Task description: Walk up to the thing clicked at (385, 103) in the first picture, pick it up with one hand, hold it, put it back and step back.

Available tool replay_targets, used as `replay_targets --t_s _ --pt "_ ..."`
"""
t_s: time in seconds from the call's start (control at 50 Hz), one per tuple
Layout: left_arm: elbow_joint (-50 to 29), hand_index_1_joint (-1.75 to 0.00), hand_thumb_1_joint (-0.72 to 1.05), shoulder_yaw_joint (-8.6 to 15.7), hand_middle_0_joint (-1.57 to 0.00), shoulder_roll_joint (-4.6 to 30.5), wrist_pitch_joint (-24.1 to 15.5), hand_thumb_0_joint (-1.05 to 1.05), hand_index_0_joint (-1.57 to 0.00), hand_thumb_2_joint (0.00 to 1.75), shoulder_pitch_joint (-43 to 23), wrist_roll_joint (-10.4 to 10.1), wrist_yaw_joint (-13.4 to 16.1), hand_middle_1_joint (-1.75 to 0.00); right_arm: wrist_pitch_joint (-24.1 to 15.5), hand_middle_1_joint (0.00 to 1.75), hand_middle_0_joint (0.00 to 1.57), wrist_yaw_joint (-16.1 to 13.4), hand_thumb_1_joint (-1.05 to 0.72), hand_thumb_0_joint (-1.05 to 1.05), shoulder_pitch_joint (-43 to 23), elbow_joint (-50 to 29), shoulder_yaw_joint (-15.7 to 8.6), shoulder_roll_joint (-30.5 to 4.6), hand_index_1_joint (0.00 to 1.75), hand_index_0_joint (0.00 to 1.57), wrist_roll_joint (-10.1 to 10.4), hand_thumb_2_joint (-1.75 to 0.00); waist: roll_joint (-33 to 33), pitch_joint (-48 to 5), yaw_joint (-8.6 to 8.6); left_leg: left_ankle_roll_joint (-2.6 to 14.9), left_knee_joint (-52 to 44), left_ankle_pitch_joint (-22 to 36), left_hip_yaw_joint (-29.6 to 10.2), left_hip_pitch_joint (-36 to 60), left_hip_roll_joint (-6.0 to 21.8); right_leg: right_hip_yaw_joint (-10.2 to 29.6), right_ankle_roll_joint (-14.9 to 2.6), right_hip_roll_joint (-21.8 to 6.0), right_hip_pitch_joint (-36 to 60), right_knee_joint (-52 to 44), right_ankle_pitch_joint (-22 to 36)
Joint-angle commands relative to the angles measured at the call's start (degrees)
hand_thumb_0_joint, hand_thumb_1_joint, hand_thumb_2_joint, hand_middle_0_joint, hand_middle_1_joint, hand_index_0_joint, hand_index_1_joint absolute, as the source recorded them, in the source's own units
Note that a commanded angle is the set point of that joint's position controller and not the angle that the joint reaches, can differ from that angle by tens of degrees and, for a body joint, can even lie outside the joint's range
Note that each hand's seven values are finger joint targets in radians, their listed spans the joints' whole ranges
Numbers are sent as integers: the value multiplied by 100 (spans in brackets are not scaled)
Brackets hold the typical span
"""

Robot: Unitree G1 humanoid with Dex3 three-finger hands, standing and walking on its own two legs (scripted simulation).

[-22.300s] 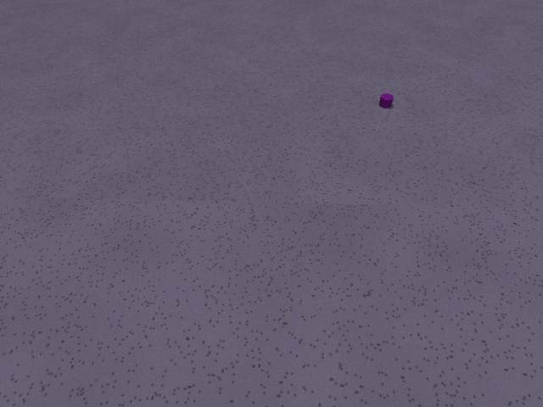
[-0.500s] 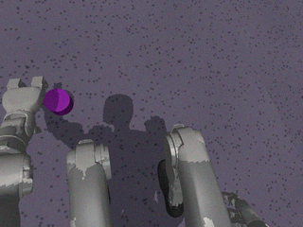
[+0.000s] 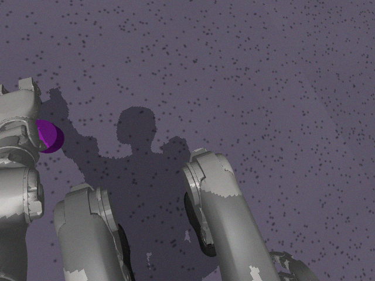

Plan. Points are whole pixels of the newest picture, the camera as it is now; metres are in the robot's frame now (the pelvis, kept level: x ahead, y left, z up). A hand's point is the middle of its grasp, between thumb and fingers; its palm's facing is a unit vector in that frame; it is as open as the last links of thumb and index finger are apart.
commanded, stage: approach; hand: left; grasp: from above
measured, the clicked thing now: (44, 137) +0.47 +0.26 -0.30
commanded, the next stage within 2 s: close in in 0.10 s
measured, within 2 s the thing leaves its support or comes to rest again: neither
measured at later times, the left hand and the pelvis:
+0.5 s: hand (28, 136) +0.45 +0.26 -0.20, palm faces -0.45 -0.07 -0.89, open 13.3 cm; pelvis -0.01 +0.01 -0.01, yaw +0 degrees
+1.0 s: hand (41, 138) +0.46 +0.25 -0.26, palm faces -0.48 -0.10 -0.87, open 13.8 cm; pelvis +0.00 +0.01 -0.03, yaw -3 degrees
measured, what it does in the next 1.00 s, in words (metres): stands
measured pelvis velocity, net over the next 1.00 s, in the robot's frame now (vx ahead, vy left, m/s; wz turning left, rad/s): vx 0.00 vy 0.01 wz -0.06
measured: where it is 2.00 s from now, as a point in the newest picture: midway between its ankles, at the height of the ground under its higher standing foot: (165, 252)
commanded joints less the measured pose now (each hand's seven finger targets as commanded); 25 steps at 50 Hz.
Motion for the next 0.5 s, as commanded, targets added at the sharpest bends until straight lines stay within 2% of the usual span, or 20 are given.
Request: replay_targets --t_s 0.0,0.02,0.06,0.1,0.14,0.16,0.18,0.2,0.22,0.26,0.28,0.3,0.34,0.36,0.4,0.42,0.44,0.46,0.48 --pt "-984 -108 -48 114 -6 1518 -275 0 -10 92 -762 -291 -216 -112 -35 30 20 -55 -90 0 1016 -171 -515 -1326 30 20 62 -89 608 -3919 225 413 -1326 1241 661 1829 -119 -533 -450 37 3013 -1250 1315" --pt "-1329 -108 -49 125 -7 1534 -453 0 -10 94 -901 -292 -261 -111 -31 30 20 -68 -90 0 1058 -130 -541 -1287 30 20 25 -89 649 -4151 246 402 -1281 1247 656 1957 -116 -520 -437 52 3165 -1266 1332" --pt "-1810 -108 -49 78 -7 1441 -801 0 -10 94 -1074 -228 -304 -111 -51 30 20 -91 -91 0 1179 -82 -630 -1314 30 20 1 -90 790 -4110 169 337 -1144 1235 645 2166 -110 -535 -486 31 2967 -1291 1251" --pt "-2534 -108 -49 89 -8 1490 -1133 0 -11 94 -1108 -164 -201 -111 -53 30 20 -128 -91 0 1232 -86 -749 -1334 30 20 -16 -90 1066 -4432 215 288 -1131 1189 645 2437 -106 -486 -494 34 2979 -1336 1135" --pt "-3239 -106 -50 -35 -7 1242 -1344 0 -10 95 -1205 -138 -42 -109 -57 30 20 -174 -90 0 1204 -63 -873 -1305 30 20 -22 -89 1419 -4644 221 213 -1263 1106 623 2862 -94 -513 -528 10 2610 -1311 1003" --pt "-3364 -107 -50 -100 -7 1235 -1386 0 -10 96 -1368 -48 56 -110 -56 30 20 -200 -91 0 1135 -10 -911 -1265 30 20 -29 -90 1623 -4789 245 193 -1301 1087 618 3069 -79 -503 -558 34 2443 -1269 982" --pt "-3067 -108 -50 -195 -7 1095 -1375 0 -10 97 -1481 52 161 -110 -49 30 20 -224 -91 0 1115 61 -937 -1275 30 20 -44 -90 1587 -4614 144 186 -1327 994 601 3068 -84 -546 -577 35 2170 -1249 890" --pt "-2418 -104 -50 -364 -6 810 -1316 0 -10 93 -1330 136 252 -108 -57 30 20 -235 -90 0 1089 153 -932 -1228 30 20 -72 -90 1394 -4161 51 190 -1342 850 612 2929 -83 -573 -579 48 1952 -1294 771" --pt "-2008 -104 -48 -478 -6 644 -1269 0 -10 93 -1445 167 359 -108 -62 30 20 -258 -90 0 1076 224 -895 -1230 30 20 -89 -89 1190 -3887 -38 220 -1351 702 591 2727 -87 -605 -574 60 1741 -1337 648" --pt "-992 -106 -46 -588 -8 517 -1101 0 -11 98 -1585 319 555 -109 -102 30 20 -284 -90 0 1115 281 -790 -1262 30 20 -142 -89 871 -3357 -236 277 -1374 513 527 2454 -99 -669 -569 47 1477 -1407 511" --pt "-1037 -106 -46 -563 -8 638 -1061 0 -11 99 -1797 360 633 -110 -114 30 20 -293 -90 0 1123 325 -753 -1285 30 20 -135 -89 958 -3408 -161 284 -1416 566 525 2446 -103 -679 -570 35 1444 -1401 581" --pt "-717 -108 -43 -543 -10 720 -976 0 -13 103 -1829 457 684 -111 -129 30 20 -284 -90 0 1126 342 -729 -1332 30 20 -141 -89 933 -3469 -158 281 -1458 604 476 2553 -107 -729 -571 21 1393 -1337 643" --pt "-120 -111 -39 -545 -11 800 -838 0 -14 102 -1664 528 738 -115 -180 30 20 -269 -89 0 1001 331 -638 -1382 30 20 -162 -89 1018 -3267 -87 254 -1501 673 457 2575 -96 -778 -568 -6 1335 -1214 737" --pt "-39 -111 -38 -517 -10 826 -786 0 -14 99 -1698 571 753 -116 -223 30 20 -247 -89 0 1008 326 -606 -1401 30 20 -190 -89 1099 -3285 -130 231 -1485 789 450 2676 -96 -772 -553 -25 1381 -1155 848" --pt "-78 -110 -38 -413 -10 1064 -695 0 -15 96 -1837 649 762 -115 -249 30 20 -214 -89 0 920 271 -540 -1402 30 20 -226 -89 1398 -3619 -73 218 -1393 1120 507 2878 -106 -752 -567 6 1601 -1032 1128" --pt "-113 -106 -41 -257 -8 1299 -647 0 -12 92 -1829 663 794 -110 -266 30 20 -191 -90 0 897 200 -525 -1436 30 20 -242 -90 1468 -3817 1 205 -1365 1282 502 2957 -92 -733 -551 -22 1710 -981 1267" --pt "151 -106 -43 -278 -7 1183 -582 0 -11 92 -1724 666 800 -110 -300 30 20 -146 -90 0 853 142 -499 -1415 30 20 -274 -90 1468 -3672 -106 210 -1307 1285 506 2903 -86 -741 -551 -15 1663 -932 1287" --pt "9 -105 -44 -258 -6 1213 -582 0 -10 92 -1808 623 823 -109 -298 30 20 -119 -90 0 822 105 -466 -1405 30 20 -272 -90 1558 -3793 -94 227 -1324 1300 532 2829 -107 -734 -556 24 1788 -966 1311" --pt "76 -105 -46 -184 -6 1304 -556 0 -9 92 -1760 666 852 -108 -299 30 20 -107 -89 0 832 56 -447 -1431 30 20 -278 -90 1543 -3857 -111 225 -1317 1333 520 2846 -102 -756 -560 23 1823 -941 1346"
